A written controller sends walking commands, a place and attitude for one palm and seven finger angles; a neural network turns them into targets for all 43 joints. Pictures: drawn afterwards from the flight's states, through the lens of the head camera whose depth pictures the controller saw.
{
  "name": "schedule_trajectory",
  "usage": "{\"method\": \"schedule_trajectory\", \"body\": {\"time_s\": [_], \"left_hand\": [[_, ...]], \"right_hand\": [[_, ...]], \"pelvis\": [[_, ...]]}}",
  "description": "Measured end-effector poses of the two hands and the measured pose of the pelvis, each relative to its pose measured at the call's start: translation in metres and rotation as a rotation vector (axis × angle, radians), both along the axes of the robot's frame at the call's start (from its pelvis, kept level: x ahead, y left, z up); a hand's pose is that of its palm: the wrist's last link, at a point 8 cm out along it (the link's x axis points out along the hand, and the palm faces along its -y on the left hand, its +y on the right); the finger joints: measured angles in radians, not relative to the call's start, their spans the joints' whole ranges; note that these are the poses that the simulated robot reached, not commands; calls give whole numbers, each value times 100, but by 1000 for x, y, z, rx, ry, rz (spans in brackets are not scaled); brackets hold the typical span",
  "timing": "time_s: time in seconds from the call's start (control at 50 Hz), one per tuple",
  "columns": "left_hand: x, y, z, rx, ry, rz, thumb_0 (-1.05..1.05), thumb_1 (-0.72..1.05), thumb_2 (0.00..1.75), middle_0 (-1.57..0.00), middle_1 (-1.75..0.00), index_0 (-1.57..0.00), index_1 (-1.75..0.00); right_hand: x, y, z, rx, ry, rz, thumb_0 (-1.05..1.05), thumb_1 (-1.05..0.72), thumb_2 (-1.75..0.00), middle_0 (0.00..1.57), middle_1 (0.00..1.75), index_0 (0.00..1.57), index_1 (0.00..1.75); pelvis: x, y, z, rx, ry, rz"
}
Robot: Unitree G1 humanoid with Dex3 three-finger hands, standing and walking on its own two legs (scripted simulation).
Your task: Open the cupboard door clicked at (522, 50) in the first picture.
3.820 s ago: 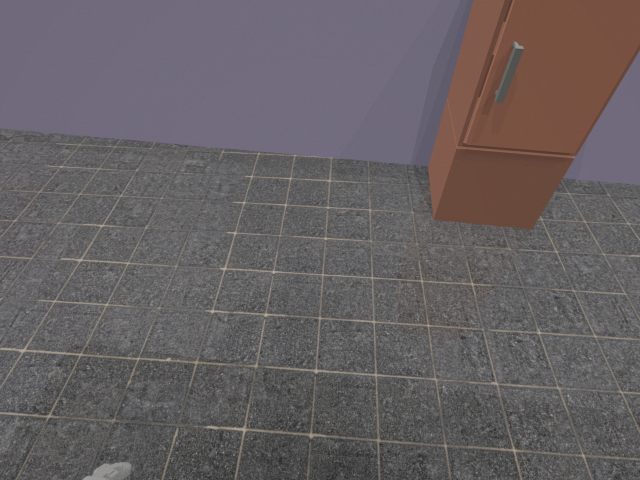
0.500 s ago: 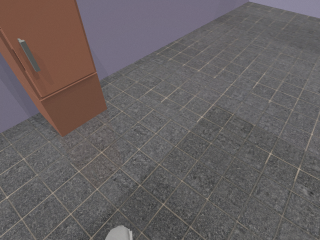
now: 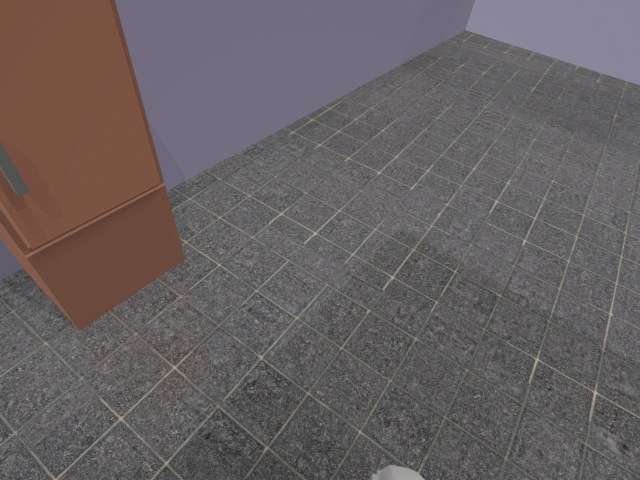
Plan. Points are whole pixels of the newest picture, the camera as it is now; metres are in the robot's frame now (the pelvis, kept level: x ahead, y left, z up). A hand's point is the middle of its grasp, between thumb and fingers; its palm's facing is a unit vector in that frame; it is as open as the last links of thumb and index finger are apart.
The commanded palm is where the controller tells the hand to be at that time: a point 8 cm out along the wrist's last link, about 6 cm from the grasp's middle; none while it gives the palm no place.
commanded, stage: walk to a spot facing it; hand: left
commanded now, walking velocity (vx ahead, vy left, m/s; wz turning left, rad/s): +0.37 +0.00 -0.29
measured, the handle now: out of the picture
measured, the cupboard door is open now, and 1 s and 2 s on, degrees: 0 0 0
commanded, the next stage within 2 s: turn to face it in 0.60 s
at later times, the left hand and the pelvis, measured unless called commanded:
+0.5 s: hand (263, 372) +0.32 +0.11 -0.17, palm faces -0.03 -0.98 -0.20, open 7.1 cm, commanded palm none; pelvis +0.22 -0.06 -0.01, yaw -6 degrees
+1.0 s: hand (236, 320) +0.43 +0.18 -0.18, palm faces +0.11 -0.98 -0.17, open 7.3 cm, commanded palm none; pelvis +0.38 +0.00 -0.01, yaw +3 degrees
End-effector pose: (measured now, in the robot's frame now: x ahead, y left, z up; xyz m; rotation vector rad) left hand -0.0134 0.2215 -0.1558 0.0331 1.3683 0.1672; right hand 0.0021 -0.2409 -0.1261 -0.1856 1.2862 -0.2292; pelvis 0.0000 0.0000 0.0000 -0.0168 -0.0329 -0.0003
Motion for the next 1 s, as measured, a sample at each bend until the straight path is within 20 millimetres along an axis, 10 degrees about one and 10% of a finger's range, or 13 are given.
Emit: {"method": "schedule_trajectory", "body": {"time_s": [0.16,0.32,0.4,0.6,0.74,0.82,1.0], "left_hand": [[136,1,8,40,-87,-125,0,92,90,-20,-30,-20,-30],[289,-47,2,62,-215,-272,0,92,90,-20,-30,-20,-30],[323,-67,2,55,-268,-236,0,91,90,-20,-30,-20,-30],[328,-44,13,91,-130,-155,-3,95,90,-20,-30,-20,-30],[329,-26,-17,20,8,-68,-1,92,90,-20,-30,-20,-30],[342,-13,-28,2,79,-44,0,92,90,-20,-30,-20,-30],[428,12,0,63,-80,-2,0,91,90,-20,-30,-20,-30]], "right_hand": [[-36,23,-9,81,212,-151,1,-92,-90,20,30,20,29],[-24,37,-27,205,398,-269,1,-91,-90,20,30,20,29],[32,16,-35,211,372,-259,1,-91,-90,20,30,20,29],[272,-52,-18,63,-55,-106,2,-94,-90,20,30,20,29],[391,-42,-7,-2,-143,25,1,-93,-90,20,30,20,29],[426,-20,-10,-15,-148,62,1,-92,-90,20,30,20,29],[423,6,-13,35,8,72,0,-94,-90,20,30,20,29]], "pelvis": [[66,-8,-2,13,15,-54],[149,-42,-25,15,29,-98],[183,-58,-26,10,9,-99],[263,-54,-6,-16,11,-77],[329,-28,-18,-45,5,-45],[357,-12,-25,-28,-2,-31],[381,-2,-8,-12,20,50]]}}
